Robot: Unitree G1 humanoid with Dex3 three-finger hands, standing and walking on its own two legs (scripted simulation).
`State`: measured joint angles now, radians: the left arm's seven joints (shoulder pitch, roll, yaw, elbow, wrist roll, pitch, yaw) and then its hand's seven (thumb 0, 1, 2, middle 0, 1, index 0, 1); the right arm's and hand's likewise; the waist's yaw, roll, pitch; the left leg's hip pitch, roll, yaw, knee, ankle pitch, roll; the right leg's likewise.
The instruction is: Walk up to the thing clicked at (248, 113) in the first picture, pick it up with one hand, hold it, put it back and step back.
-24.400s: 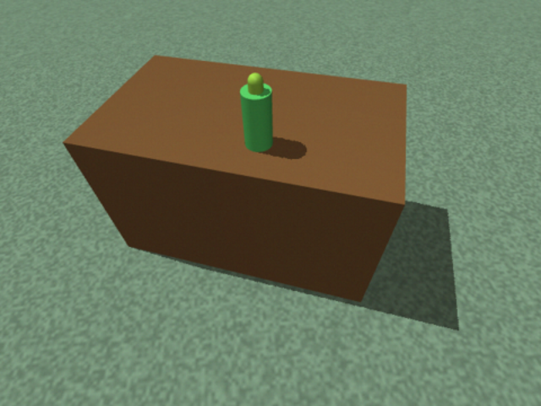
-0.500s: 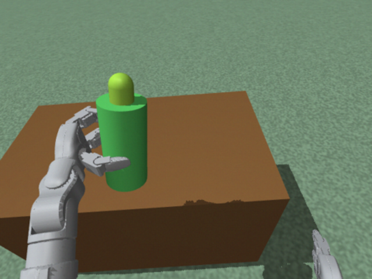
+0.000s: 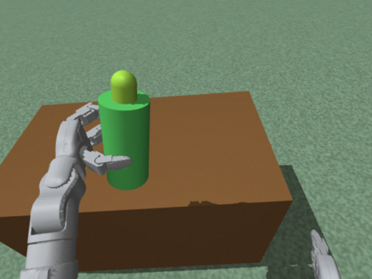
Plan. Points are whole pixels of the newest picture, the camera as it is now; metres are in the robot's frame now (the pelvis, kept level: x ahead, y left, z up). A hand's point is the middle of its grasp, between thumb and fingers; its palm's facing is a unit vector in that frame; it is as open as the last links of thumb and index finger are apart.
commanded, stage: hold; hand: left
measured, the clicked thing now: (126, 131) +0.34 +0.13 +0.20
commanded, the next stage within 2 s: crouch in 0.02 s
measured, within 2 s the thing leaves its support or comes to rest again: neither
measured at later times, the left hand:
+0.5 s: hand (118, 145) +0.37 +0.17 +0.13, palm faces +0.10 -0.99 -0.06, open 11.6 cm
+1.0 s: hand (133, 135) +0.47 +0.17 +0.07, palm faces +0.10 -1.00 -0.02, open 11.6 cm
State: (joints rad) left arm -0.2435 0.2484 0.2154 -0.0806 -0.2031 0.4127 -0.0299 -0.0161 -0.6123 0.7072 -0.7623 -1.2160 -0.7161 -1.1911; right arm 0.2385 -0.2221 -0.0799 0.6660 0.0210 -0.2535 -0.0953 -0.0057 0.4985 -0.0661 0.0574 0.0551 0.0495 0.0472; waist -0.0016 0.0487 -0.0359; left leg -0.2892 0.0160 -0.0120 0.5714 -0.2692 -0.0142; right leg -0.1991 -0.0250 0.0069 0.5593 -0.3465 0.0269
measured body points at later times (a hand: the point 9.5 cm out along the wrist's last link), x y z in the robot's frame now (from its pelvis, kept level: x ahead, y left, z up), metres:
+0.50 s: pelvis +0.00 +0.00 +0.00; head +0.00 -0.02 +0.45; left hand +0.36 +0.22 +0.14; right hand +0.16 -0.25 -0.08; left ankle +0.02 +0.13 -0.73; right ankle -0.03 -0.14 -0.73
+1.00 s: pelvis -0.01 +0.01 -0.02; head +0.06 +0.01 +0.42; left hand +0.46 +0.22 +0.07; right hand +0.13 -0.27 -0.09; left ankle +0.02 +0.13 -0.73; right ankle -0.03 -0.14 -0.73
